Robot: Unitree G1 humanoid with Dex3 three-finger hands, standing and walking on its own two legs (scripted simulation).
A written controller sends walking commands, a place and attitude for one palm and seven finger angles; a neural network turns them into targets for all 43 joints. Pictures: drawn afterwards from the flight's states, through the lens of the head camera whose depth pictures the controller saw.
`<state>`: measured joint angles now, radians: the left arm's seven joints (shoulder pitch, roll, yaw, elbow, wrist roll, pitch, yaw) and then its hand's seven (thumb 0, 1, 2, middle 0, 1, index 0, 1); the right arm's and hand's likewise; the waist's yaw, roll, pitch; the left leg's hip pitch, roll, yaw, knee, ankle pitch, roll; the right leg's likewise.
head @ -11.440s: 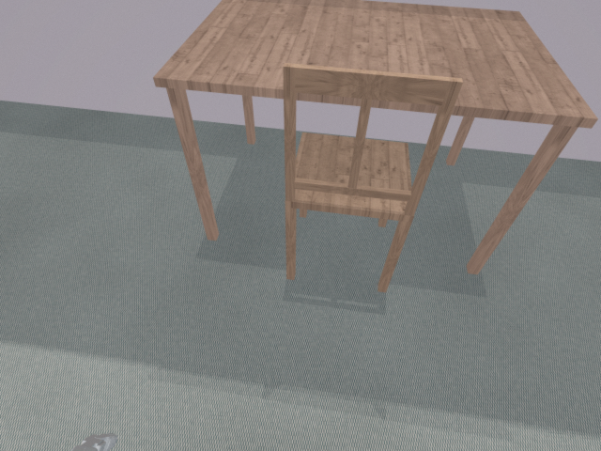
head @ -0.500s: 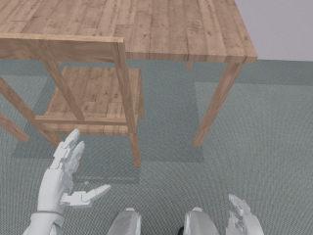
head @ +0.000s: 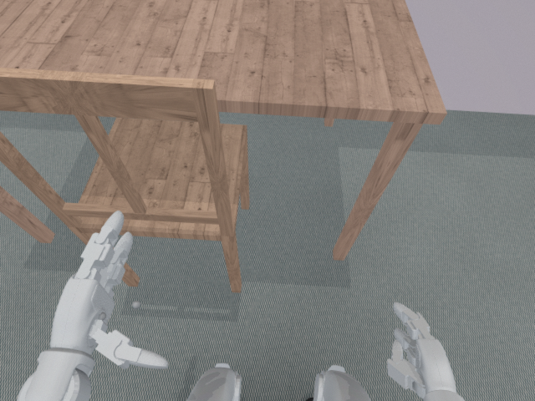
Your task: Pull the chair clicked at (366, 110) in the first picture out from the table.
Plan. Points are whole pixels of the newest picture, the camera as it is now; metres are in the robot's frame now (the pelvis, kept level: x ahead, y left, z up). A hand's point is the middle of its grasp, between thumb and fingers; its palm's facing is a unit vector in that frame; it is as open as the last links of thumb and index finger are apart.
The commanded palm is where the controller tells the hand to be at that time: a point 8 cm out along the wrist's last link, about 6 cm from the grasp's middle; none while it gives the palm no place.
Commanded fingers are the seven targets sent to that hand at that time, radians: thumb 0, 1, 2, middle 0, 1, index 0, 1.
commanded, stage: raise the hand toward the chair's back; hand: left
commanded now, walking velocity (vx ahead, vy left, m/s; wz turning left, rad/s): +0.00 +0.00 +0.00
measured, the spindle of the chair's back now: (118, 170) +0.48 +0.32 -0.01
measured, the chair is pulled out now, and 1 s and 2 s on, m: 0.00 0.00 0.00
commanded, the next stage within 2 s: aim the fingers beside a spindle in 0.72 s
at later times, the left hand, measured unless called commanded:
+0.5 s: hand (135, 288) +0.25 +0.20 +0.05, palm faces +0.01 -1.00 -0.06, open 16.9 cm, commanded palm +0.22 +0.25 +0.05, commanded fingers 0.00 -0.50 0.30 -0.06 -0.08 -0.06 -0.08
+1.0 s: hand (138, 288) +0.25 +0.19 +0.04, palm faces -0.01 -1.00 -0.04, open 16.9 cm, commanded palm +0.23 +0.24 +0.05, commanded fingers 0.00 -0.50 0.30 -0.06 -0.08 -0.06 -0.08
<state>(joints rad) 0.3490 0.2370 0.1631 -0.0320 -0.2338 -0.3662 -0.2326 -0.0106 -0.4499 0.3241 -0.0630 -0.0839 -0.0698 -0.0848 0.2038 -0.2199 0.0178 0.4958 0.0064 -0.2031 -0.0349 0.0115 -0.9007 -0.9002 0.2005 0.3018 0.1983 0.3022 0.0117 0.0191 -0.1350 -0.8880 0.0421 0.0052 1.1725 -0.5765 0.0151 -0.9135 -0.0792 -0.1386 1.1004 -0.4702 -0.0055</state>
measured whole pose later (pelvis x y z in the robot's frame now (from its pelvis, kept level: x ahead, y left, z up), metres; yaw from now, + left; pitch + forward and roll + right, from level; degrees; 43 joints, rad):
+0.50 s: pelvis +0.00 +0.00 +0.01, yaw +0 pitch +16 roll -2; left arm 0.27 0.25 0.22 0.08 -0.27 -0.39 -0.28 -0.01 -0.50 0.30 -0.06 -0.08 -0.07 -0.08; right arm 0.24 -0.25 -0.01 0.55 0.02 -0.21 -0.04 0.01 -0.90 -0.90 0.20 0.30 0.20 0.30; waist -0.02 0.02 -0.12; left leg -0.84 0.04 0.02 1.12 -0.55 0.01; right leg -0.88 -0.07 -0.13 1.06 -0.45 -0.01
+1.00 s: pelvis +0.00 +0.00 +0.00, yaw +0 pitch +17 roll -2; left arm 0.24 0.24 0.18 0.08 -0.25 -0.38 -0.27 -0.01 -0.50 0.30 -0.06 -0.08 -0.06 -0.08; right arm 0.23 -0.25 0.02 0.53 0.01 -0.22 -0.04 0.01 -0.90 -0.90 0.20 0.30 0.20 0.30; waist 0.00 0.02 -0.13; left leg -0.89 0.03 0.01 1.15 -0.56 0.02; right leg -0.91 -0.08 -0.13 1.08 -0.46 0.00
